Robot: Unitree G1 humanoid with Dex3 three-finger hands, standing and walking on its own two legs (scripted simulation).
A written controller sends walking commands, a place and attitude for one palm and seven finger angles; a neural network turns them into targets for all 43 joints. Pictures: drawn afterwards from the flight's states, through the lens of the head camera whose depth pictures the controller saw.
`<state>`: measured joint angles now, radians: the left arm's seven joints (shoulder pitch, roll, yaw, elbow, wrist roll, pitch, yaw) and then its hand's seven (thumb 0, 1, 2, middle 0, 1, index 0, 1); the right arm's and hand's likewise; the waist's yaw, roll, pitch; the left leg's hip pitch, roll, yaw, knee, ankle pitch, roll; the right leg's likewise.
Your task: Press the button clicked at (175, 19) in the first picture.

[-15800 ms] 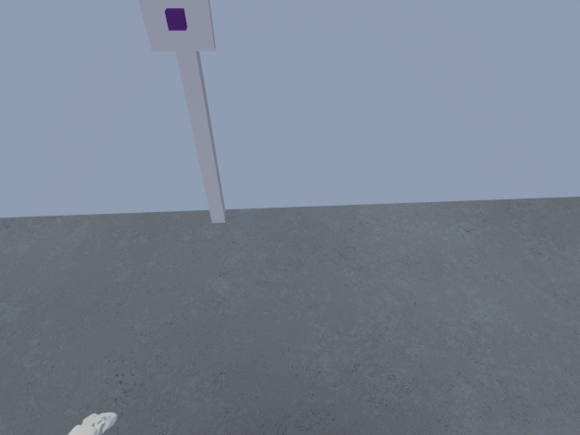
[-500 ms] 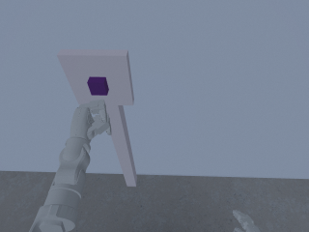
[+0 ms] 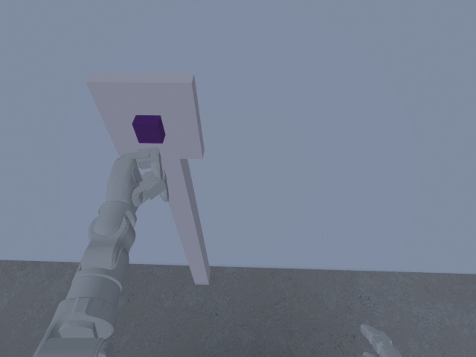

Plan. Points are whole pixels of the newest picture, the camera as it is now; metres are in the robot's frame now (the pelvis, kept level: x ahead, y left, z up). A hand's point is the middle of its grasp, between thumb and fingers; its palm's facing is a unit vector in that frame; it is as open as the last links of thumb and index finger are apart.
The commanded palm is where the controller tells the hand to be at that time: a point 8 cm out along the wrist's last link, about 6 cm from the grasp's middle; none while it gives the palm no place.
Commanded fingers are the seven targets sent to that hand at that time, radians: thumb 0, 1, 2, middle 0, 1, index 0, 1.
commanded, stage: press the button with the knuckle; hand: left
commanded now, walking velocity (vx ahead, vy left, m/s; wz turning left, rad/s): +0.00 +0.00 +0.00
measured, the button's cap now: (149, 128) +0.49 +0.18 +0.13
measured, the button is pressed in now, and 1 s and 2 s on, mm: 0 12 0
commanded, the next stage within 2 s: hold the button down briefly in 0.92 s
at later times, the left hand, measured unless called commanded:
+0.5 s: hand (167, 161) +0.43 +0.14 +0.10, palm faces -0.01 -1.00 +0.00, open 3.1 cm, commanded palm +0.41 +0.20 +0.10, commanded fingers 0.00 0.90 0.90 -1.30 -1.50 -1.30 -1.50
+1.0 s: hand (166, 156) +0.44 +0.15 +0.10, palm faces +0.01 -1.00 -0.02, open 2.8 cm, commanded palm +0.44 +0.19 +0.10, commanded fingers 0.00 0.90 0.90 -1.30 -1.50 -1.30 -1.50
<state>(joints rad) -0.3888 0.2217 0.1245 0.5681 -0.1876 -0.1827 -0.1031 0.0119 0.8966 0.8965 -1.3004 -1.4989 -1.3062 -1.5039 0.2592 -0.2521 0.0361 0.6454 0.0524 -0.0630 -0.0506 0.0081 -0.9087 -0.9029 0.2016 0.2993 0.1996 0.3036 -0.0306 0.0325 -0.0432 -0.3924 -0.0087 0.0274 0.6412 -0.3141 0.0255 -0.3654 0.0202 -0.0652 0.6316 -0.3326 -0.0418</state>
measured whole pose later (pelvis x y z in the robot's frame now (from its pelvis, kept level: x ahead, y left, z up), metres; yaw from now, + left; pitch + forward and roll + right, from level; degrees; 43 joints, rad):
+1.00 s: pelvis -0.01 +0.01 -0.01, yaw +0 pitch +8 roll -1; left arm -0.78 0.29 0.21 1.08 -0.13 -0.35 -0.10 -0.03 0.81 0.95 -1.30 -1.50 -1.34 -1.50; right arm 0.34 -0.26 0.03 0.70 0.03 -0.05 -0.03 0.00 -0.91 -0.90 0.20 0.30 0.20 0.30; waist -0.09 0.02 -0.05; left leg -0.55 -0.01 0.03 0.73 -0.33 0.04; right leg -0.52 0.02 -0.07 0.71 -0.34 -0.03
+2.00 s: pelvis +0.01 +0.01 +0.00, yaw -2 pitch +7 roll -1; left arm -0.38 0.22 0.18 0.59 -0.19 -0.25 -0.13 0.01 0.89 0.90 -1.30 -1.50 -1.31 -1.50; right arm 0.32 -0.25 0.02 0.60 0.05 -0.06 -0.02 0.01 -0.91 -0.90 0.20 0.30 0.20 0.30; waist -0.03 0.04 -0.09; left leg -0.45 0.00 0.06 0.69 -0.35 0.04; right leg -0.43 0.03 -0.03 0.67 -0.35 -0.03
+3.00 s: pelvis +0.00 +0.00 +0.01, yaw +0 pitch -2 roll +0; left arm 0.16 0.27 0.15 -0.11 -0.19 -0.03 -0.10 0.01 0.90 0.90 -1.30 -1.50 -1.31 -1.50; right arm 0.19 -0.25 0.04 0.59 0.04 -0.14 -0.08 0.01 -0.91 -0.90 0.20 0.30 0.20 0.30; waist 0.02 0.07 -0.04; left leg -0.22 -0.01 0.02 0.54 -0.28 0.02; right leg -0.18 0.03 -0.07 0.51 -0.29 -0.04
